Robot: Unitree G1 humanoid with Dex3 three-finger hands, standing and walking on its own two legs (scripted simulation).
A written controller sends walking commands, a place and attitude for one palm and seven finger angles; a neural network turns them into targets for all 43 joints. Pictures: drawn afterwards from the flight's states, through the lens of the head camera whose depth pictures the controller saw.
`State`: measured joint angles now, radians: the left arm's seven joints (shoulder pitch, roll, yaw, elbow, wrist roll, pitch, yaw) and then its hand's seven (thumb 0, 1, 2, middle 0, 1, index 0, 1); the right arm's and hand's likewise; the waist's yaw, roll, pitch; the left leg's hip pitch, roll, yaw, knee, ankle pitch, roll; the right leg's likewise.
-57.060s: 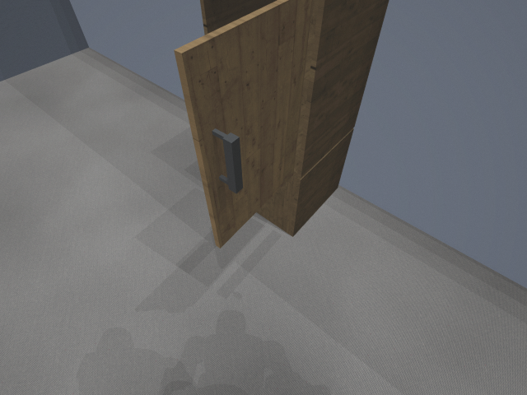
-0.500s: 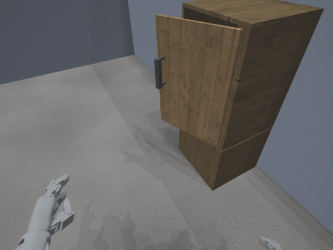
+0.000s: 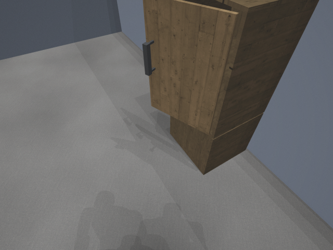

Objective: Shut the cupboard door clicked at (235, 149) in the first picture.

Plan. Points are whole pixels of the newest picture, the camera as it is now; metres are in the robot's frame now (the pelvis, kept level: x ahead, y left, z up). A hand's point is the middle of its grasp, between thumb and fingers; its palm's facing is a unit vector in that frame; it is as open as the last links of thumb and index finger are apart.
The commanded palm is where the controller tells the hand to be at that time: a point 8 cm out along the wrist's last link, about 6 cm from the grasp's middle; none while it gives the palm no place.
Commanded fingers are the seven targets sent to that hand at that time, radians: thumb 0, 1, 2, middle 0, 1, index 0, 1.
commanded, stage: let the arm hang, fingers relaxed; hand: left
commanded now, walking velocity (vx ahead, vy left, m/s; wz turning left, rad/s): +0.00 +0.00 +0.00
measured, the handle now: (150, 57) +0.91 +0.12 -0.01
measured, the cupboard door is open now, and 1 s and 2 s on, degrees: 23 23 23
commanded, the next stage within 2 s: look to check the result in 0.48 s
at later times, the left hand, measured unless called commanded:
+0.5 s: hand out of the picture -0.01 +0.14 -0.18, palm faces +0.02 -0.99 -0.12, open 7.4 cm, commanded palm none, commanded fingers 0.00 0.90 0.90 -0.20 -0.30 -0.20 -0.30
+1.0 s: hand out of the picture -0.02 +0.15 -0.17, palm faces +0.01 -0.99 -0.16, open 7.4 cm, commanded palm none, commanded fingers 0.00 0.90 0.90 -0.20 -0.30 -0.20 -0.30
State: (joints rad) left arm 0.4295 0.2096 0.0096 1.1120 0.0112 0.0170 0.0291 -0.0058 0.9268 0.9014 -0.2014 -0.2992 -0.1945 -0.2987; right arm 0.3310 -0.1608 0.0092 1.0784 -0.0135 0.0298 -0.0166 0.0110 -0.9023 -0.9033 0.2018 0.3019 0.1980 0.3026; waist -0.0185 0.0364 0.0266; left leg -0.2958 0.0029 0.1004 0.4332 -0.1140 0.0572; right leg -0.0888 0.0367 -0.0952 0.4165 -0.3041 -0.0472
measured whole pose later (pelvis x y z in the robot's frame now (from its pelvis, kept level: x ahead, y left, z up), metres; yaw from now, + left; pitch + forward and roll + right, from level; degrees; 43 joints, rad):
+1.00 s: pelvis +0.03 +0.00 +0.00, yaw -1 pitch -2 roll +1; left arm 0.37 0.12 -0.01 1.17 0.01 -0.01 0.04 0.00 0.91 0.90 -0.20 -0.30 -0.19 -0.30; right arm 0.29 -0.13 0.01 1.16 -0.01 0.01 -0.04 0.01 -0.90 -0.90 0.20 0.30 0.20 0.30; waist -0.01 -0.02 0.03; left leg -0.22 -0.01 0.13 0.39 -0.15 0.05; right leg -0.01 0.02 -0.07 0.36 -0.32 -0.04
